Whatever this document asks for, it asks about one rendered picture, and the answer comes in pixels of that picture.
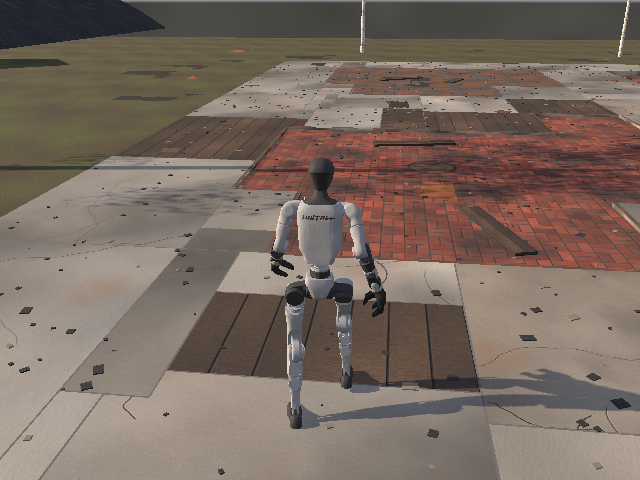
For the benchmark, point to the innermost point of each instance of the left robot forearm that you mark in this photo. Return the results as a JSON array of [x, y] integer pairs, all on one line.
[[276, 258]]

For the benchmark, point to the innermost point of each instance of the left robot upper arm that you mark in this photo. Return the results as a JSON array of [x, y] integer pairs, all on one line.
[[288, 211]]

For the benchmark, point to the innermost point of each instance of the robot left hand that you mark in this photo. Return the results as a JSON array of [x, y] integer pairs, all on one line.
[[284, 263]]

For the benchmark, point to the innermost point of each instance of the right robot thigh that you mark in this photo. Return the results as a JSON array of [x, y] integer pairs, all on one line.
[[343, 295]]

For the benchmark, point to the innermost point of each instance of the humanoid robot torso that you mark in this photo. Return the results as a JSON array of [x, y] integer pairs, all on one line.
[[320, 236]]

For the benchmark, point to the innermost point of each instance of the robot right hand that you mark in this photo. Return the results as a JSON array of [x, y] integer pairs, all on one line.
[[381, 301]]

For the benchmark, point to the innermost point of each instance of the right robot forearm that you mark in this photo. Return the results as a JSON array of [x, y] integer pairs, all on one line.
[[370, 271]]

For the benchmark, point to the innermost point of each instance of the right robot upper arm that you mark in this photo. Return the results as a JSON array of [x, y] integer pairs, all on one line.
[[352, 212]]

